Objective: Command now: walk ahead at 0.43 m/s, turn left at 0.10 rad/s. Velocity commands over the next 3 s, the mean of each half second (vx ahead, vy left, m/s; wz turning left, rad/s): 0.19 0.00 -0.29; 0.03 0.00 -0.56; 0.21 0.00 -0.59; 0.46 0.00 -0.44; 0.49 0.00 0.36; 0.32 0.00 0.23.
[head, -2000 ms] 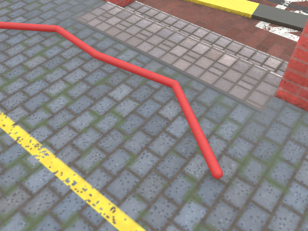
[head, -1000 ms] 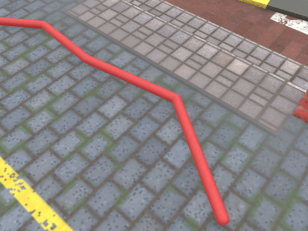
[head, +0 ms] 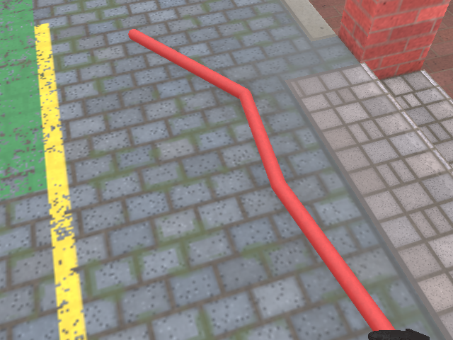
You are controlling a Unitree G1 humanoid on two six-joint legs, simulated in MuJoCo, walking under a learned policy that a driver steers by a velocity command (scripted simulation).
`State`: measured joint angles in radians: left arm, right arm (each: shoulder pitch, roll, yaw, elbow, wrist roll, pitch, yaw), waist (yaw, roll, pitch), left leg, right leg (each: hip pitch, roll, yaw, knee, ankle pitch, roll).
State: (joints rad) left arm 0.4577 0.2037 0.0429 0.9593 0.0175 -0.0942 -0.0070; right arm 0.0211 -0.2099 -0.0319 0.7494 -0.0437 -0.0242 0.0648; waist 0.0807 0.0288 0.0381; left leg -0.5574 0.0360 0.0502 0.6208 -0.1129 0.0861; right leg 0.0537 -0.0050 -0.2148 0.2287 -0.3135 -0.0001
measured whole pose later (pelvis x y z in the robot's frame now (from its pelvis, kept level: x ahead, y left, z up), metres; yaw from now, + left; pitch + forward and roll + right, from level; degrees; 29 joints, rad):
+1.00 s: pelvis +0.14 +0.01 +0.00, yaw -31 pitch +2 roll +1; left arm 0.23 0.28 0.09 0.75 0.02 0.05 -0.02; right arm 0.16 -0.25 -0.05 0.75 -0.01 0.03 -0.03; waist 0.04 -0.02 0.05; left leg -0.36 -0.03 -0.05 0.72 -0.41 -0.02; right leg -0.33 0.12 0.14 0.46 -0.14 -0.06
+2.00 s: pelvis +0.27 -0.26 +0.00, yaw -61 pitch +2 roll +1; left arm 0.46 0.26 0.03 0.87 0.01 -0.06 0.00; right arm 0.09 -0.24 -0.02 0.70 -0.03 -0.01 0.05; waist 0.05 0.00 0.04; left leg -0.69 0.04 0.09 0.78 -0.17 0.04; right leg 0.14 0.10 0.11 0.16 -0.33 -0.11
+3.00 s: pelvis +0.56 -0.61 +0.00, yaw -40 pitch +0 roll -1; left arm 0.34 0.21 0.04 0.92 0.01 -0.01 0.02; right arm 0.17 -0.18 -0.01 0.84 -0.01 -0.04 -0.02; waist 0.04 -0.02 0.09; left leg -0.32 -0.03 0.11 0.45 -0.13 0.11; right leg -0.41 -0.01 0.04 1.09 -0.44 -0.01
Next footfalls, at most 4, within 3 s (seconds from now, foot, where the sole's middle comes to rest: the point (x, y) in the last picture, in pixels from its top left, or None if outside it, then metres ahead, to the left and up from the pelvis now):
0.06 left None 0.18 0.10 -0.78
0.56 right None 0.18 -0.11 -0.78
1.06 left None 0.23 0.08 -0.78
1.58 right None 0.15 -0.18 -0.78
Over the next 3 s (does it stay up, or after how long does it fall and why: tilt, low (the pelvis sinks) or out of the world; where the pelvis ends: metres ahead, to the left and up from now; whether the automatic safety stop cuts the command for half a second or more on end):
stays up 0.56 -0.61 0.00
